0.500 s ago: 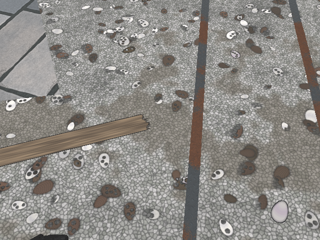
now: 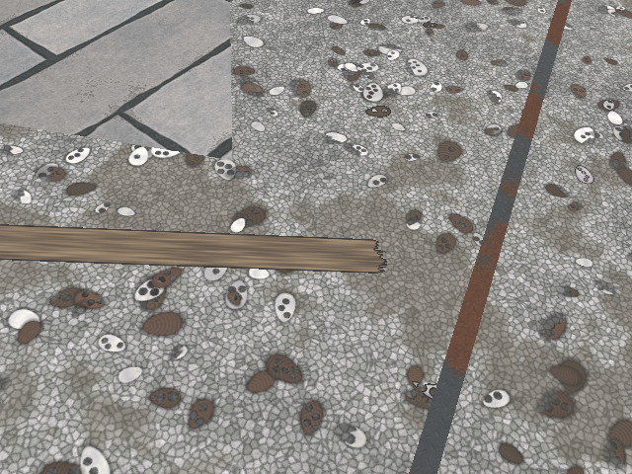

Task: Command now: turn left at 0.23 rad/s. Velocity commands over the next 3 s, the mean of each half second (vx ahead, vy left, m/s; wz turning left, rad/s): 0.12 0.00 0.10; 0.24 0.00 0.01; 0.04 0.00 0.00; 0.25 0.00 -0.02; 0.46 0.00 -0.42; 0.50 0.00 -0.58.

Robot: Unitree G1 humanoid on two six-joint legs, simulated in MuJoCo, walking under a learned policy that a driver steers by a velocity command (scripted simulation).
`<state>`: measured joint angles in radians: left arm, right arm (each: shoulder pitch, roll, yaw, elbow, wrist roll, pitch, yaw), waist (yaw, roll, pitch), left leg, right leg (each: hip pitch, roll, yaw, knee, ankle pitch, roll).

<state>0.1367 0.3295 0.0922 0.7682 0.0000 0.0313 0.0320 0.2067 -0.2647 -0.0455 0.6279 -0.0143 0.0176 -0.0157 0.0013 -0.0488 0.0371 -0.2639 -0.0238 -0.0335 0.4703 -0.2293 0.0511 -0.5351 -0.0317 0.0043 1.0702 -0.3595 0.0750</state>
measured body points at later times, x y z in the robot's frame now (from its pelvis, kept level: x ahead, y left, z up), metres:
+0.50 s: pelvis +0.05 +0.00 -0.01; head +0.05 +0.01 +0.44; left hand +0.13 +0.27 -0.14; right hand +0.15 -0.27 -0.12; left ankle +0.01 +0.09 -0.74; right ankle +0.00 -0.14 -0.73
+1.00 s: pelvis +0.22 -0.05 -0.01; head +0.26 -0.05 +0.44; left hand +0.39 +0.20 -0.11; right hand +0.29 -0.32 -0.14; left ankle +0.14 +0.10 -0.68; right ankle +0.32 -0.13 -0.74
